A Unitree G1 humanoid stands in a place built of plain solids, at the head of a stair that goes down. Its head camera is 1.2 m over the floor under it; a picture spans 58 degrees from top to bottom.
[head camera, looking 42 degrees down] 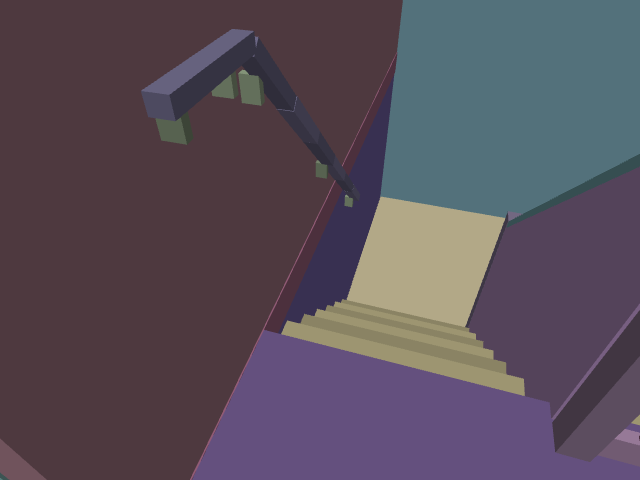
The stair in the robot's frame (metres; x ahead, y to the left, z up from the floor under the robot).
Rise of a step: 0.20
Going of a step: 0.20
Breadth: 0.90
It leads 17 degrees to the right of straight ahead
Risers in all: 7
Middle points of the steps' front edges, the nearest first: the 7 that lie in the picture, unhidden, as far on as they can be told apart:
0.75 -0.24 0.00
0.94 -0.30 -0.20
1.14 -0.36 -0.40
1.33 -0.41 -0.61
1.53 -0.47 -0.81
1.72 -0.53 -1.01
1.92 -0.59 -1.22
